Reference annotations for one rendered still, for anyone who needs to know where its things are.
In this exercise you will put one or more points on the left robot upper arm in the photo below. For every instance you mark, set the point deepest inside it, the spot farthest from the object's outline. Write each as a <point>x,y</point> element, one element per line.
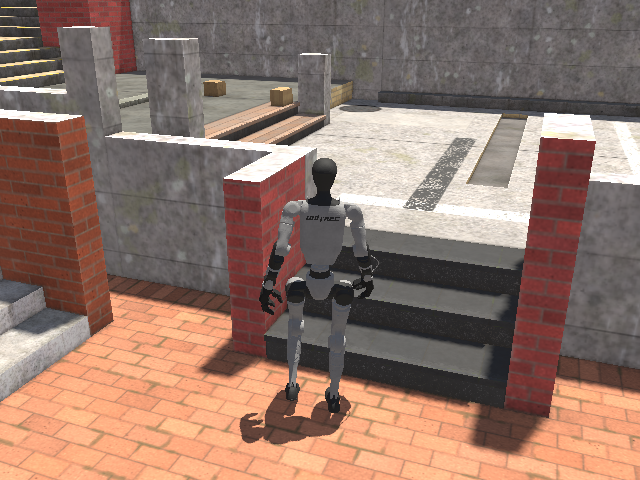
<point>290,210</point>

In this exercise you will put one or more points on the robot right forearm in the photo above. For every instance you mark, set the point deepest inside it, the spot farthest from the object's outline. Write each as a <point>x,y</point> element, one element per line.
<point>365,266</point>

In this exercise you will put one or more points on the left robot hand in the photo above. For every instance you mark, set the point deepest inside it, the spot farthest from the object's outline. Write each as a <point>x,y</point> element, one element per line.
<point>265,299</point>

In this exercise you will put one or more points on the right robot upper arm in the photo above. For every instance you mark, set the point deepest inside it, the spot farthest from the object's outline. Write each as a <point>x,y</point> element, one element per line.
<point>354,213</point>

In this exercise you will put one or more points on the robot torso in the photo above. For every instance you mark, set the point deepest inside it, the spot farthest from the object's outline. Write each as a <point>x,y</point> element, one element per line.
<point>321,238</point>

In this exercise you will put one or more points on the robot left forearm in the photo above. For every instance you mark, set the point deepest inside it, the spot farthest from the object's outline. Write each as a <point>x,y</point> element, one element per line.
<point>273,269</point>

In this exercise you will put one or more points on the right robot hand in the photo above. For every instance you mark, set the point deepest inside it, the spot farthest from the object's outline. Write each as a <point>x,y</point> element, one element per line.
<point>359,284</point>

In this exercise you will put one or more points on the robot left thigh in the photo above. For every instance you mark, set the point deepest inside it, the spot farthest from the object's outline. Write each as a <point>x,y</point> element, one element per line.
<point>295,293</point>

